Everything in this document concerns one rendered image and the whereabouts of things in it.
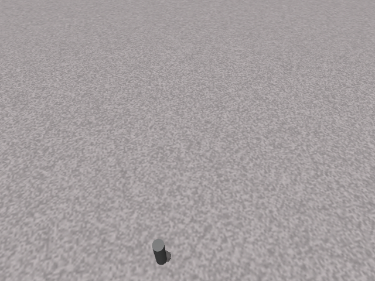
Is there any can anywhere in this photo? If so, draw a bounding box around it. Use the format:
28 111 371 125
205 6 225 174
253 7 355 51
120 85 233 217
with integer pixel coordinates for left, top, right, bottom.
152 239 167 265

